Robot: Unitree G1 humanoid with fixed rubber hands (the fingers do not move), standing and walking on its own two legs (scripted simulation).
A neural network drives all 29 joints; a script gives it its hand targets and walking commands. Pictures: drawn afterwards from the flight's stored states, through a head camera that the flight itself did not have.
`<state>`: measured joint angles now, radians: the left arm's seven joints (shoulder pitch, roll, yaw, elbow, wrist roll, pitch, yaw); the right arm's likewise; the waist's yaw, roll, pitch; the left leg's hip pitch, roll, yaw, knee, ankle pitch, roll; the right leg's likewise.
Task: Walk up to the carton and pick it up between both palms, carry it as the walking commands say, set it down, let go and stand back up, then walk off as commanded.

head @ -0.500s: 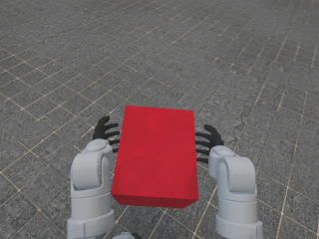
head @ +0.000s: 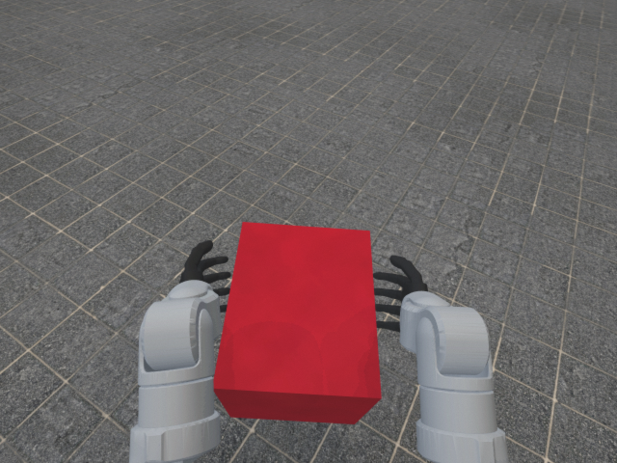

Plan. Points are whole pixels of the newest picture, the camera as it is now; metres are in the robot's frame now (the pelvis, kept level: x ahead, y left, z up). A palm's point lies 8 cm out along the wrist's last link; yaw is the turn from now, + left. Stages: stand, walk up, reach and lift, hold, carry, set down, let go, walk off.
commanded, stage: carry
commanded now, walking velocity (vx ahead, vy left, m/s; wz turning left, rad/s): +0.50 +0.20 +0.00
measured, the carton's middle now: (299, 324) +0.32 +0.01 -0.01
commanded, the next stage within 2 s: none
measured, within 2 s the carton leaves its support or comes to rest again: neither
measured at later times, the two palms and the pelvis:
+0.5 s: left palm (209, 191) +0.49 +0.15 +0.10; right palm (380, 205) +0.48 -0.12 +0.08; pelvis +0.18 +0.01 +0.01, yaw +1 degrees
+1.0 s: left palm (198, 114) +0.75 +0.21 +0.08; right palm (327, 122) +0.74 -0.05 +0.07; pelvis +0.44 +0.07 -0.01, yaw +0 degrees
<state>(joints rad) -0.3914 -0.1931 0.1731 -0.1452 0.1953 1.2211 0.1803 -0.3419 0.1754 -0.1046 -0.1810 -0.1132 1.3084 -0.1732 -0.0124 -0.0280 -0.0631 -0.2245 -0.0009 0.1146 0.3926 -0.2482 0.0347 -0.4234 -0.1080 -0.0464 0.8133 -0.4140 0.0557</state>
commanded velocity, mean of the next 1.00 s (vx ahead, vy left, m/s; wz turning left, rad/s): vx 0.50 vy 0.20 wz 0.00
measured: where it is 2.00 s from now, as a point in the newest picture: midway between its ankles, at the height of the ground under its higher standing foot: (256, 270)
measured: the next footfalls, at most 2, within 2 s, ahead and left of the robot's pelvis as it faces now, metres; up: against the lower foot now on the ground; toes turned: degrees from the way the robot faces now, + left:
right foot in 0.26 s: +0.21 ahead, -0.12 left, +0.00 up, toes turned -8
left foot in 0.64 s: +0.39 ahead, +0.16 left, +0.00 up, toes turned +7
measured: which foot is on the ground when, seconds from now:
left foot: down 0.00-0.32, up 0.34-0.62, down 0.64-1.00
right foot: up 0.00-0.24, down 0.26-0.64, up 0.66-1.00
